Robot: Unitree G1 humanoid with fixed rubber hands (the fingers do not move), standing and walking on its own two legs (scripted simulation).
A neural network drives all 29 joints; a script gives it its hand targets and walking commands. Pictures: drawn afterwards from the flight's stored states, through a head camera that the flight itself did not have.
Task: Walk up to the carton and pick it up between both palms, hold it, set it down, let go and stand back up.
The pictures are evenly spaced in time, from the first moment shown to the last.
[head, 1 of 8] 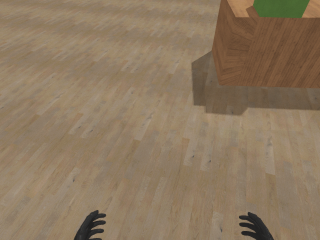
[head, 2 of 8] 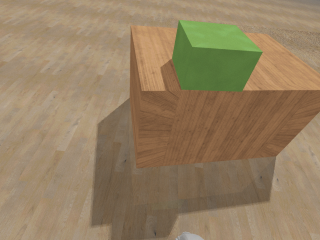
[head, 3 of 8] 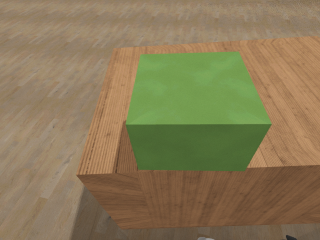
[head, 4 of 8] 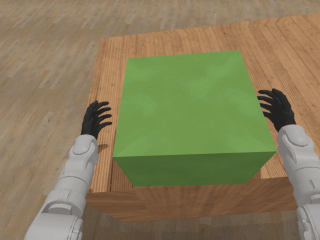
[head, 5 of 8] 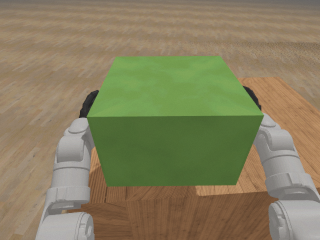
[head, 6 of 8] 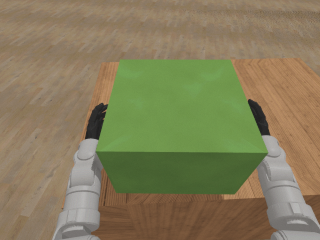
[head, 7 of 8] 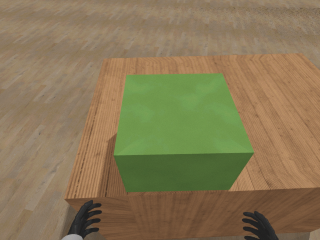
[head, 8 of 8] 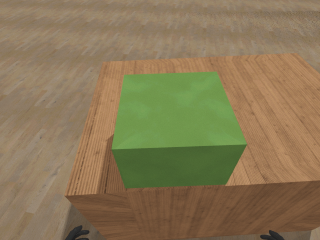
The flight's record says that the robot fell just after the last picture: no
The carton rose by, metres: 0.20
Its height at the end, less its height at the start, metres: +0.00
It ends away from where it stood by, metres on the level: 0.02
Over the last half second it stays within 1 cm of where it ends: yes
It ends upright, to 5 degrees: yes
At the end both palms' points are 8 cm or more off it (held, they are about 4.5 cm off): yes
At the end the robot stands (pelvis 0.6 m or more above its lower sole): yes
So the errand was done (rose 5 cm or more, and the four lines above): yes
